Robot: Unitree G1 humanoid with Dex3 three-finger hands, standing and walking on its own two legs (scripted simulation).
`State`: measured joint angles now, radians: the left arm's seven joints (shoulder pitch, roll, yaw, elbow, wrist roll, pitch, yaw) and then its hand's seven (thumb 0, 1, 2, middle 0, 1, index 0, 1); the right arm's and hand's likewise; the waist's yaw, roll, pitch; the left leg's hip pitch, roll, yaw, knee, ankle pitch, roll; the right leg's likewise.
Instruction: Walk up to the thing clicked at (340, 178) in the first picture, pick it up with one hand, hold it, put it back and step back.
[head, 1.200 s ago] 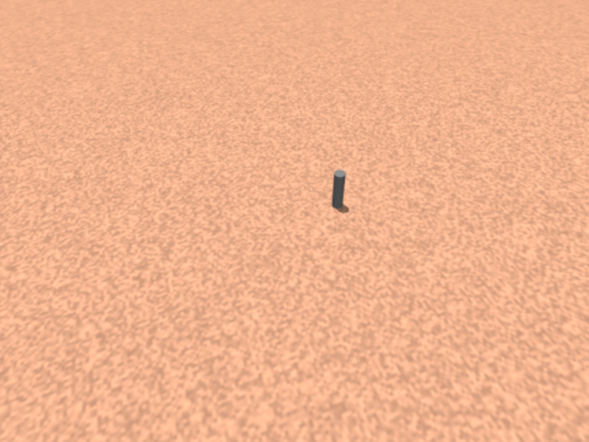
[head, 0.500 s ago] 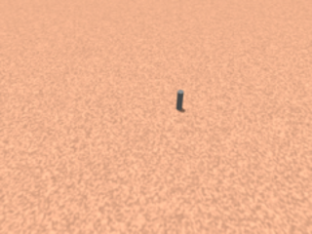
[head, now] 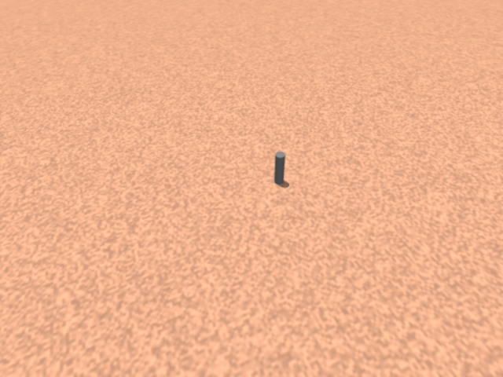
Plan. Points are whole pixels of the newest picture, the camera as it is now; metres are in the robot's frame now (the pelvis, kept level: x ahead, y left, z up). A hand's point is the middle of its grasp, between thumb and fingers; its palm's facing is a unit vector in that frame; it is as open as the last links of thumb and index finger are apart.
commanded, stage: walk up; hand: left
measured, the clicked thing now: (279, 168) +1.29 -0.11 -0.68
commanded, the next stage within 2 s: none
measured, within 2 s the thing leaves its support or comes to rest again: neither
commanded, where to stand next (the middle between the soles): +0.95 -0.22 m, yaw -14 degrees
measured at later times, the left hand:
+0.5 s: hand (179, 372) +0.19 +0.16 -0.15, palm faces -0.10 -0.93 -0.35, open 7.3 cm
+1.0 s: hand (211, 208) +0.56 +0.13 -0.14, palm faces -0.30 -0.88 -0.37, open 7.3 cm
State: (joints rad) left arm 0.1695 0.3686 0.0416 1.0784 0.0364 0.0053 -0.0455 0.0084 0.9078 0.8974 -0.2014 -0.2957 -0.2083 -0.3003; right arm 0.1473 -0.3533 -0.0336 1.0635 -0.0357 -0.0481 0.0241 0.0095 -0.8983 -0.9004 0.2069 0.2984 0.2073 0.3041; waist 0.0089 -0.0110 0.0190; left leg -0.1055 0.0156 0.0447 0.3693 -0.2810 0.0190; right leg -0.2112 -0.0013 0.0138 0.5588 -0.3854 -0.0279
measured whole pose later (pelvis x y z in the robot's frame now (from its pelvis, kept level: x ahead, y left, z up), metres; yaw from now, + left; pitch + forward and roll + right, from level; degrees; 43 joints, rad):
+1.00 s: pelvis +0.39 -0.11 -0.01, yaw -14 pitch -3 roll +1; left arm 0.22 0.45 0.06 0.86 0.00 -0.04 -0.07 0.01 0.91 0.90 -0.20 -0.30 -0.20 -0.30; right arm 0.38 -0.40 -0.05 0.86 -0.01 -0.08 0.05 0.01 -0.90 -0.90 0.21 0.30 0.21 0.30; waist -0.05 -0.04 0.09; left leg -0.05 0.04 0.15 0.43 -0.32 0.00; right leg -0.53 -0.07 0.02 0.78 -0.22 -0.01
